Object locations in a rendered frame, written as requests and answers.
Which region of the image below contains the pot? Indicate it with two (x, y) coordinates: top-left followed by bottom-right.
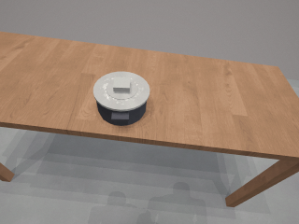
(96, 101), (147, 126)

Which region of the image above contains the table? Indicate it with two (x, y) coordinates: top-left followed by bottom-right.
(0, 31), (299, 207)

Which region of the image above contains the lid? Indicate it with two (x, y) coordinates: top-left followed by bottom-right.
(93, 71), (150, 112)

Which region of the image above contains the knob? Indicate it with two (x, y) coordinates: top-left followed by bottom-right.
(113, 77), (130, 92)

